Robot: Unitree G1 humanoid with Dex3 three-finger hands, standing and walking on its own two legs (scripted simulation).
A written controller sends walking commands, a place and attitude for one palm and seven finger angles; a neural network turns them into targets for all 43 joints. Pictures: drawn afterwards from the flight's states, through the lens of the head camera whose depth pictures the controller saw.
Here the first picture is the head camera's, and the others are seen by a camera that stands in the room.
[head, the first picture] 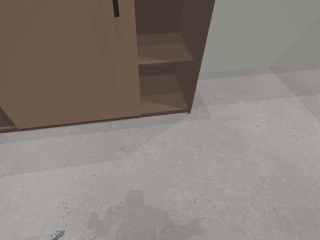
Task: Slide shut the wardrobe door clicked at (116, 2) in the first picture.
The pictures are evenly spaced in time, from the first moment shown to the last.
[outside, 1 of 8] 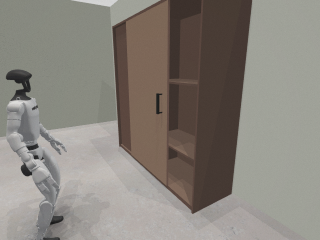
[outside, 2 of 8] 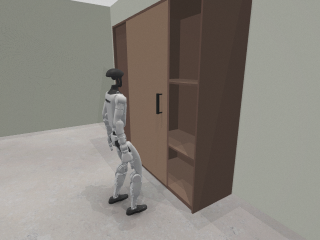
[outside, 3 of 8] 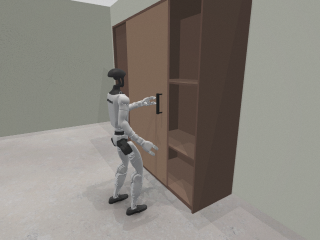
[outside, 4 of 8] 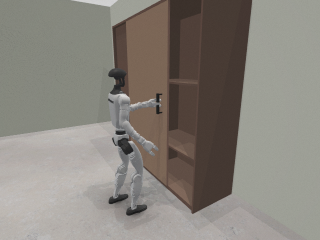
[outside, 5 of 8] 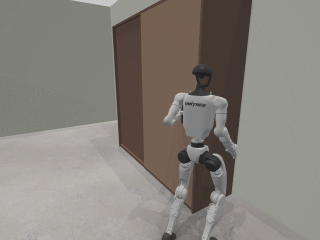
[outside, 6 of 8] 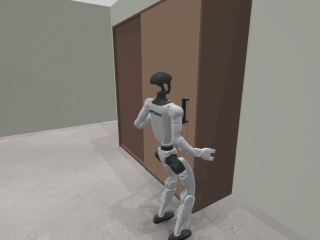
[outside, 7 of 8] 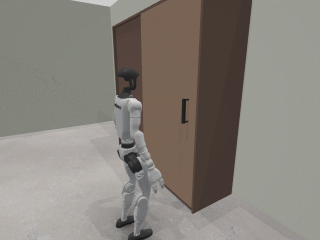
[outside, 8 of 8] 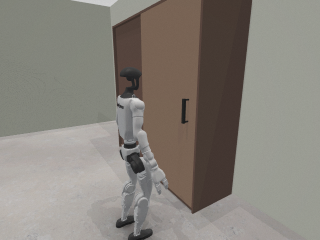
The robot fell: no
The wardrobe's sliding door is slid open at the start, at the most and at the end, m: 0.41 0.41 0.00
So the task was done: yes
